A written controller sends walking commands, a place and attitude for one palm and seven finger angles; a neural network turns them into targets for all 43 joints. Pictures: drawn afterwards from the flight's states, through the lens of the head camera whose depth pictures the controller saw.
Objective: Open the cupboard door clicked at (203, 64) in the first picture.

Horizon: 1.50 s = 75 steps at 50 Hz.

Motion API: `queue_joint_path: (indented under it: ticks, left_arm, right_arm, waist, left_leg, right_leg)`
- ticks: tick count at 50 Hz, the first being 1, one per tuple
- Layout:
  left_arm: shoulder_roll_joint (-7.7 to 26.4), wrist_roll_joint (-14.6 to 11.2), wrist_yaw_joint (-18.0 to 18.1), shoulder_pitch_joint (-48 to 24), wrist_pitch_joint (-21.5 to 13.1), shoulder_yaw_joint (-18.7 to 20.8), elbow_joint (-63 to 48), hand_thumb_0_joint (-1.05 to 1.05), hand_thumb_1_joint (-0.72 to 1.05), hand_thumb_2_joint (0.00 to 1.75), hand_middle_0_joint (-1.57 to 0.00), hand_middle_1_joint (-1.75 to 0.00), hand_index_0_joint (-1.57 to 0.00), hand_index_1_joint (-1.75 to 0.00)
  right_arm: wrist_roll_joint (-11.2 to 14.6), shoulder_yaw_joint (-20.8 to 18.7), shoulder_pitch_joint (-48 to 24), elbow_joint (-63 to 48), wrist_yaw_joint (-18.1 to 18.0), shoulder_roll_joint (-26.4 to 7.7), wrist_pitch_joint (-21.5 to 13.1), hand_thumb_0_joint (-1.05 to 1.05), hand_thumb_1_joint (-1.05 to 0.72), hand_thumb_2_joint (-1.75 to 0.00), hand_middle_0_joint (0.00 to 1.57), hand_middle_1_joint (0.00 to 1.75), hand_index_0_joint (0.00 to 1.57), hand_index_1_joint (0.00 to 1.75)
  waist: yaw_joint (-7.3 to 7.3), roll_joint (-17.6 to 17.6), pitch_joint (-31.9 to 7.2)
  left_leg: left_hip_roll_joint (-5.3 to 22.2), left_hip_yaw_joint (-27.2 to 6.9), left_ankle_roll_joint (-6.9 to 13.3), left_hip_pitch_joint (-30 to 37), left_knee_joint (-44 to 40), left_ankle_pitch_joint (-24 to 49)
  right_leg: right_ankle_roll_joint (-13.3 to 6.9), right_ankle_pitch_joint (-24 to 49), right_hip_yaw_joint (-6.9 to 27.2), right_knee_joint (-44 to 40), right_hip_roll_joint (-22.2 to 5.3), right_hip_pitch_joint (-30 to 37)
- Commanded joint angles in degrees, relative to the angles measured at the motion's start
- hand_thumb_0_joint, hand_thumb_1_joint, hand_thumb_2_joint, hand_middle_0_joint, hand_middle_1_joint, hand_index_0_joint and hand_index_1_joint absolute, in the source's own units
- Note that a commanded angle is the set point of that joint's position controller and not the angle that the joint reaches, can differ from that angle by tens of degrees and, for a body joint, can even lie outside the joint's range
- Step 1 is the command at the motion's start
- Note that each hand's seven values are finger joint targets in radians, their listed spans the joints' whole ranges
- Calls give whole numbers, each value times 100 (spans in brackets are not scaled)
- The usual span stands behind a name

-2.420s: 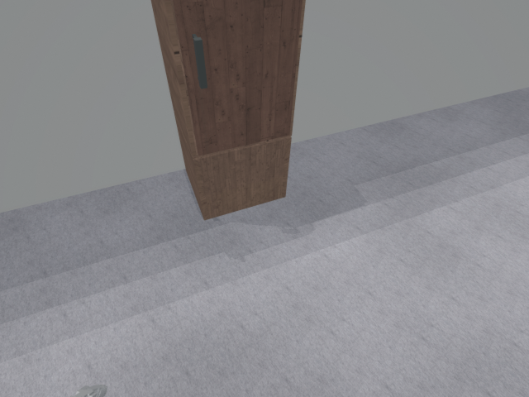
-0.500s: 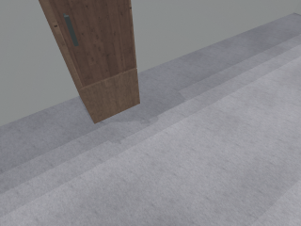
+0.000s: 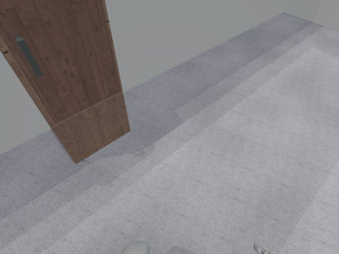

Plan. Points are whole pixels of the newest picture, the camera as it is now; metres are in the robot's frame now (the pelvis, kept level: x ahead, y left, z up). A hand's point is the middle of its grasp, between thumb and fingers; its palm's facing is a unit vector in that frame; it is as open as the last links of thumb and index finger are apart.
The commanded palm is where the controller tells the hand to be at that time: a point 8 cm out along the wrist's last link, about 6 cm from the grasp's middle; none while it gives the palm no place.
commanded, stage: walk to a spot facing it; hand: left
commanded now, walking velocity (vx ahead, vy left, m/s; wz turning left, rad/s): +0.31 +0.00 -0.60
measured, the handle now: (28, 56) +0.70 +0.65 +0.04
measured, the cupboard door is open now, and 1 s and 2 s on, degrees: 0 0 0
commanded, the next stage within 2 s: none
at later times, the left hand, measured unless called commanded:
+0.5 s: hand (117, 186) +0.33 +0.22 -0.17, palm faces -0.31 -0.94 -0.17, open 7.4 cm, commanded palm none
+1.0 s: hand (141, 161) +0.42 +0.16 -0.16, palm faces -0.52 -0.81 -0.28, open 7.4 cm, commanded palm none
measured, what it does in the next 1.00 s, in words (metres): walks ahead, turning right: left foot, then right foot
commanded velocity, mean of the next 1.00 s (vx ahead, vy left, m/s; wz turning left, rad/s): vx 0.06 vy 0.00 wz -0.60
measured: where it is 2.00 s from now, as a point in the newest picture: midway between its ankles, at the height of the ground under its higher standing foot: (177, 245)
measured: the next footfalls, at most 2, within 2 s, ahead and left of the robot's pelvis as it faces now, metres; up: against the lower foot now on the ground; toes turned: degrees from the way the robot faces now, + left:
left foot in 0.06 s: +0.15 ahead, +0.13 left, +0.00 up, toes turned +1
right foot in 0.68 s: +0.26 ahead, -0.07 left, +0.00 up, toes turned -34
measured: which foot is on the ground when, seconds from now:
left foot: up 0.00-0.04, down 0.06-0.68, up 0.70-1.00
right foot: down 0.00-0.06, up 0.08-0.66, down 0.68-1.00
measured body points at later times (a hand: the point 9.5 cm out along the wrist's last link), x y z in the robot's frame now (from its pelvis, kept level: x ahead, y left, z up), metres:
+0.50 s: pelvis +0.16 +0.07 +0.00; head +0.19 +0.09 +0.45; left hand +0.34 +0.27 -0.15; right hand +0.02 -0.13 -0.14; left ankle +0.11 +0.13 -0.74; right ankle +0.20 -0.08 -0.66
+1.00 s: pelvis +0.25 +0.03 +0.00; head +0.26 -0.01 +0.44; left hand +0.45 +0.20 -0.14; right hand +0.23 -0.25 -0.14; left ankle +0.38 +0.17 -0.67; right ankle +0.23 -0.04 -0.74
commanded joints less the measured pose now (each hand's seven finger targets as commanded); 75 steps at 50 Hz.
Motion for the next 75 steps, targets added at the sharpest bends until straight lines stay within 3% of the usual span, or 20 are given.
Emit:
queue_joint_path:
  ticks: [1,2,3,4,7,11,26,31,33,34,35,39,42,52,56,57,58,59,64,75]
  left_arm:
    - [1220,-47,42,-365,-96,335,-376,0,90,90,-20,-30,-20,-30]
    - [1038,-100,-1,-360,-104,342,-425,0,90,90,-20,-30,-20,-30]
    - [672,-185,-91,-150,-93,321,-500,0,90,90,-20,-30,-20,-30]
    - [688,-154,-103,-287,-96,289,-595,0,90,90,-20,-30,-20,-30]
    - [719,17,-228,-853,57,377,-600,0,90,90,-20,-30,-20,-30]
    - [425,36,-317,-532,319,354,-491,0,90,90,-20,-30,-20,-30]
    - [305,-18,-281,-2461,471,208,-1038,0,90,90,-20,-30,-20,-30]
    - [531,-3,-206,-1976,345,249,-1001,0,90,90,-20,-30,-20,-30]
    - [957,27,-157,-883,162,372,-721,0,90,90,-20,-30,-20,-30]
    - [1570,-4,-68,-292,86,471,-610,0,90,90,-20,-30,-20,-30]
    - [1841,-166,29,-257,143,526,-535,0,90,90,-20,-30,-20,-30]
    - [1203,-169,138,-1512,190,372,-872,0,90,90,-20,-30,-20,-30]
    - [1134,-87,86,-1802,163,328,-925,0,90,90,-20,-30,-20,-30]
    - [1377,-33,-24,-1390,316,468,-1062,0,90,90,-20,-30,-20,-30]
    - [1434,-59,4,-1668,388,496,-1199,0,90,90,-20,-30,-20,-30]
    - [1295,-105,-2,-1736,408,459,-1245,0,90,90,-20,-30,-20,-30]
    - [944,-170,-50,-1579,426,391,-1355,0,90,90,-20,-30,-20,-30]
    - [920,-109,-89,-1509,419,369,-1396,0,90,90,-20,-30,-20,-30]
    - [1126,-16,-244,-1211,551,520,-1051,0,90,90,-20,-30,-20,-30]
    - [656,-81,-289,-2068,528,316,-1258,0,90,90,-20,-30,-20,-30]
  right_arm:
    - [58,-111,495,-410,-107,-547,-392,0,-90,-90,20,30,20,30]
    - [39,-203,1437,-126,-207,-950,-420,0,-90,-90,20,30,20,30]
    - [-54,-372,2155,49,-232,-1639,-455,0,-90,-90,20,30,20,30]
    - [14,-329,2170,9,-219,-1681,-378,0,-90,-90,20,30,20,30]
    - [-13,-55,966,-219,-199,-633,-408,0,-90,-90,20,30,20,30]
    - [20,22,1017,-46,-249,-291,-550,0,-90,-90,20,30,20,30]
    - [-50,14,2225,545,-353,-441,-320,0,-90,-90,20,30,20,30]
    - [-22,-114,2116,474,-305,-708,-214,0,-90,-90,20,30,20,30]
    - [76,-133,1870,239,-215,-777,-192,0,-90,-90,20,30,20,30]
    - [165,-77,1870,-23,-187,-454,-171,0,-90,-90,20,30,20,30]
    - [152,-67,1384,-215,-265,-347,-176,0,-90,-90,20,30,20,30]
    - [22,-86,953,-192,-260,-291,38,0,-90,-90,20,30,20,30]
    - [-9,-71,1221,-77,-274,-152,201,0,-90,-90,20,30,20,30]
    - [48,-62,-88,-706,-253,-367,91,0,-90,-90,20,30,20,30]
    - [102,-84,347,-658,-296,-504,24,0,-90,-90,20,30,20,30]
    - [95,-117,607,-579,-322,-683,-22,0,-90,-90,20,30,20,30]
    - [22,-194,682,-617,-329,-1206,-66,0,-90,-90,20,30,20,30]
    - [19,-256,564,-739,-294,-1475,0,0,-90,-90,20,30,20,30]
    - [-23,-35,-190,-929,-315,-792,-46,0,-90,-90,20,30,20,30]
    - [-65,-297,991,-375,-222,-1147,-11,0,-90,-90,20,30,20,30]
  waist:
    - [-740,-828,-84]
    - [-1083,-290,-694]
    - [-1192,1512,-1287]
    - [-1088,1449,-1055]
    - [-586,816,602]
    - [-230,943,501]
    - [-740,669,517]
    - [-466,900,-105]
    - [108,476,-844]
    - [248,-873,-1586]
    - [240,-955,-1731]
    - [-412,28,-399]
    - [-737,-220,-34]
    - [-282,-1099,-439]
    - [-528,-1043,-731]
    - [-669,-686,-826]
    - [-673,818,-897]
    - [-584,1566,-580]
    - [-245,1057,70]
    - [-781,1332,-127]
  left_leg:
    - [-360,213,212,2113,-1667,338]
    - [181,-195,323,3778,-1794,476]
    - [2106,-2464,871,4831,-2178,323]
    - [2686,-3245,1183,4204,-2859,-295]
    - [1936,-1928,892,1727,-3552,-1458]
    - [1290,4,327,1471,-3393,433]
    - [1459,1302,732,3399,-2409,4710]
    - [1663,1591,780,3663,-1099,6151]
    - [1569,1617,414,2337,1054,4900]
    - [466,1583,-27,273,2851,-398]
    - [23,649,-123,-446,3903,-2295]
    - [535,-152,-117,-161,2941,-938]
    - [379,-76,-203,274,2322,-708]
    - [-182,16,-181,627,104,-787]
    - [-302,-29,-53,1670,-1587,-228]
    - [21,-185,54,2592,-2323,304]
    - [1382,-1463,434,3393,-2872,882]
    - [2390,-2125,891,3060,-2861,1794]
    - [1324,-297,826,1805,-2832,1507]
    - [1728,429,1032,2509,-2287,2334]
  right_leg:
    - [-573,3207,760,977,-925,-1110]
    - [-391,2606,459,2070,-555,-1922]
    - [-50,-552,-431,4024,180,-3217]
    - [18,-1285,-554,5050,-60,-3560]
    - [61,-146,-819,5661,-744,-3557]
    - [188,846,-999,5463,-826,-3287]
    - [221,694,-1932,3032,-624,-3780]
    - [-79,126,-2188,1988,-233,-2549]
    - [-362,1394,-1669,809,-569,-267]
    - [-1202,4928,907,947,-2240,1596]
    - [-1848,6911,1587,859,-2902,1686]
    - [-1154,4440,279,222,-1986,-506]
    - [-941,3863,-89,12,-1602,-1646]
    - [-906,3281,801,381,-1268,-1073]
    - [-590,3253,1066,868,-1158,-1207]
    - [-317,2598,821,1249,-864,-1847]
    - [52,486,98,2169,-72,-2988]
    - [321,-1474,-669,3543,8,-3500]
    - [531,-351,-884,5225,-425,-3238]
    - [495,-711,-1707,2639,-604,-2376]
